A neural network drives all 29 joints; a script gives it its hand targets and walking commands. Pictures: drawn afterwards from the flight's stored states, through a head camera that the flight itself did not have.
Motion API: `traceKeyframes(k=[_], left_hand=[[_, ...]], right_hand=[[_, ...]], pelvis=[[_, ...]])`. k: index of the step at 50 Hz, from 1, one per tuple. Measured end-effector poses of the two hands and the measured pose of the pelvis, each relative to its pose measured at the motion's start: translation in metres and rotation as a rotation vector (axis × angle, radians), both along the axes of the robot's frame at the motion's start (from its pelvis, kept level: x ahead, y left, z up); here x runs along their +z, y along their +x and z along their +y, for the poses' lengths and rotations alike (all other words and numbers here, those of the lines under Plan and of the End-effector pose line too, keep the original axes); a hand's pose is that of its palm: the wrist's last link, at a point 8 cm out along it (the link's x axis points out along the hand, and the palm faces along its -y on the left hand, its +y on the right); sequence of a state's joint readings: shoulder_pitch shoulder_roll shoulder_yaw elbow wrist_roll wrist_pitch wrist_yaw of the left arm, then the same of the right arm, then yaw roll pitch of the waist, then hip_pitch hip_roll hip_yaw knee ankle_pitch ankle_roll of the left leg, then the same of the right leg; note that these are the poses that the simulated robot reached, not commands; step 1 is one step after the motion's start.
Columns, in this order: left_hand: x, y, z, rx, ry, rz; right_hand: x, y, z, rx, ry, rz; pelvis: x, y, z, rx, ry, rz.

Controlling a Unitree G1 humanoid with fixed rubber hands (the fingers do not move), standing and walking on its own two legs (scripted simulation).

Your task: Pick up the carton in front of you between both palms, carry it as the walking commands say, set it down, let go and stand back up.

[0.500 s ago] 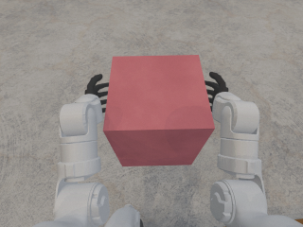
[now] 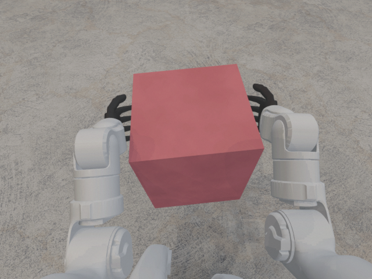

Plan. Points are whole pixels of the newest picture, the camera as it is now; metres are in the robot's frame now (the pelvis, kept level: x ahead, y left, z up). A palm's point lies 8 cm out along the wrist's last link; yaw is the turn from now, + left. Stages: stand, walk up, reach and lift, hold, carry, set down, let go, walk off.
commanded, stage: carry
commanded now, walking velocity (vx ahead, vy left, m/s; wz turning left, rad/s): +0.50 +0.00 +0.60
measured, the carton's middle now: (191, 143) +0.38 +0.01 +0.04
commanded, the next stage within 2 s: none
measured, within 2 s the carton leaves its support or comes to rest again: neither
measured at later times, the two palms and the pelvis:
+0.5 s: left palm (116, 43) +0.67 +0.22 +0.10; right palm (221, 30) +0.73 -0.07 +0.10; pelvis +0.38 +0.02 +0.03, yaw +13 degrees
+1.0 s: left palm out of the picture +0.94 +0.22 +0.11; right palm out of the picture +0.96 -0.08 +0.11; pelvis +0.69 +0.06 +0.02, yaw +2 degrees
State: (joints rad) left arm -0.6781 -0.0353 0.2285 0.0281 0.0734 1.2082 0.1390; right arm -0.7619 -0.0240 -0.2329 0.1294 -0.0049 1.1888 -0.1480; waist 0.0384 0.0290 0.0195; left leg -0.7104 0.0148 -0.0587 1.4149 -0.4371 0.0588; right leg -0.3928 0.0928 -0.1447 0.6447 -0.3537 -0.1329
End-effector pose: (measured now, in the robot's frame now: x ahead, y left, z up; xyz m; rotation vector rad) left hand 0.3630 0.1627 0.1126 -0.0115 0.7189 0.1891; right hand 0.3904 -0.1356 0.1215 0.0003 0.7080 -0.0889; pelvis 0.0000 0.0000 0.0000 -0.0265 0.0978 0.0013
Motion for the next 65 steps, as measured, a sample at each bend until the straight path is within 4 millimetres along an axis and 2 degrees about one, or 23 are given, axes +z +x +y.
traceKeyframes(k=[3, 6, 9, 11, 13, 17, 22, 26, 29, 33, 37, 43, 47, 53, 56, 59, 62, 65], left_hand=[[-0.032, 0.018, 0.027, 0.103, -0.023, 0.076], [-0.052, 0.045, 0.049, 0.19, -0.044, 0.097], [-0.063, 0.086, 0.067, 0.238, -0.055, 0.077], [-0.067, 0.122, 0.075, 0.236, -0.066, 0.046], [-0.067, 0.158, 0.077, 0.213, -0.06, 0.026], [-0.053, 0.217, 0.067, 0.162, -0.047, 0.039], [-0.029, 0.277, 0.058, 0.162, -0.066, 0.001], [-0.012, 0.316, 0.059, 0.211, -0.073, -0.07], [-0.005, 0.343, 0.06, 0.242, -0.049, -0.11], [-0.004, 0.366, 0.063, 0.27, -0.041, -0.045], [0.001, 0.395, 0.064, 0.269, -0.035, 0.003], [0.012, 0.473, 0.067, 0.186, -0.038, -0.033], [0.005, 0.537, 0.069, 0.101, -0.05, -0.057], [-0.008, 0.619, 0.046, -0.037, -0.068, 0.042], [-0.007, 0.661, 0.028, -0.101, -0.066, 0.043], [-0.003, 0.706, 0.01, -0.146, -0.067, 0.011], [-0.003, 0.752, -0.011, -0.176, -0.065, -0.022], [-0.009, 0.799, -0.034, -0.188, -0.063, -0.048]], right_hand=[[-0.037, 0.042, 0.03, 0.066, 0.021, 0.081], [-0.061, 0.087, 0.057, 0.124, 0.05, 0.109], [-0.074, 0.136, 0.077, 0.15, 0.051, 0.093], [-0.076, 0.169, 0.084, 0.146, 0.041, 0.062], [-0.076, 0.198, 0.084, 0.141, 0.027, 0.037], [-0.069, 0.24, 0.071, 0.086, 0.041, 0.05], [-0.039, 0.298, 0.061, 0.045, 0.061, 0.014], [-0.014, 0.353, 0.065, 0.086, 0.07, -0.052], [-0.008, 0.392, 0.07, 0.14, 0.068, -0.094], [-0.009, 0.426, 0.075, 0.197, 0.032, -0.034], [-0.008, 0.454, 0.076, 0.211, 0.018, 0.01], [0.002, 0.507, 0.072, 0.128, 0.019, -0.028], [-0.001, 0.546, 0.07, 0.049, 0.003, -0.055], [-0.013, 0.584, 0.044, -0.091, -0.019, 0.041], [-0.009, 0.609, 0.028, -0.156, -0.016, 0.041], [-0.004, 0.641, 0.011, -0.202, -0.014, 0.008], [-0.004, 0.679, -0.009, -0.233, -0.01, -0.026], [-0.013, 0.722, -0.031, -0.245, -0.004, -0.052]], pelvis=[[-0.003, 0.041, -0.004, 0.05, 0.009, 0.006], [-0.004, 0.088, -0.004, 0.099, 0.02, 0.02], [-0.008, 0.142, 0.003, 0.145, 0.026, 0.022], [-0.013, 0.178, 0.008, 0.164, 0.043, 0.019], [-0.011, 0.204, 0.013, 0.185, 0.062, 0.027], [0.008, 0.257, 0.023, 0.213, 0.048, 0.04], [0.027, 0.331, 0.024, 0.228, 0.015, 0.044], [0.026, 0.4, 0.014, 0.228, 0.01, 0.025], [0.015, 0.455, 0.007, 0.246, 0.015, -0.003], [0.023, 0.506, 0.005, 0.243, 0.026, -0.005], [0.032, 0.549, 0.011, 0.214, 0.044, -0.004], [0.031, 0.613, 0.032, 0.152, 0.039, -0.011], [0.017, 0.662, 0.051, 0.081, 0.043, -0.019], [0.026, 0.725, 0.062, -0.018, 0.027, -0.009], [0.031, 0.758, 0.06, -0.056, 0.015, -0.01], [0.03, 0.794, 0.053, -0.094, 0.007, -0.013], [0.023, 0.835, 0.041, -0.128, 0.0, -0.018], [0.008, 0.88, 0.022, -0.139, -0.007, -0.037]])
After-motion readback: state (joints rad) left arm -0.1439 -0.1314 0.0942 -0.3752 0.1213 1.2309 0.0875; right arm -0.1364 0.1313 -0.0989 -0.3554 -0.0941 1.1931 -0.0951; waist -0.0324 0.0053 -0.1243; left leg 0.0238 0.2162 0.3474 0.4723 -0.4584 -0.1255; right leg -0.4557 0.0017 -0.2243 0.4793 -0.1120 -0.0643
